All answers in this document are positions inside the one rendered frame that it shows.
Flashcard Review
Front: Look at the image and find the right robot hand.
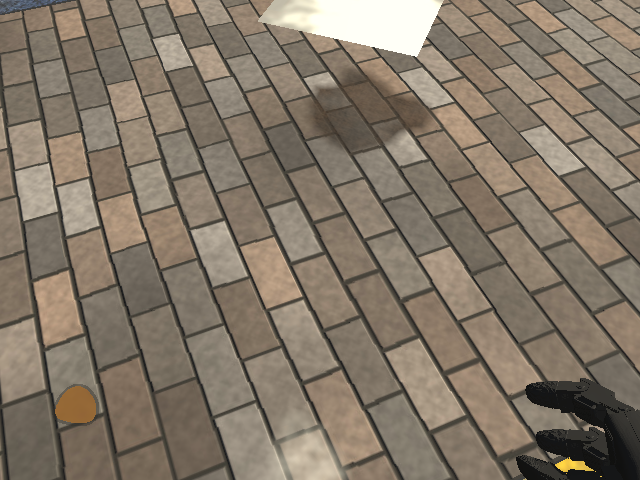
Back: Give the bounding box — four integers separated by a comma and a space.
516, 378, 640, 480

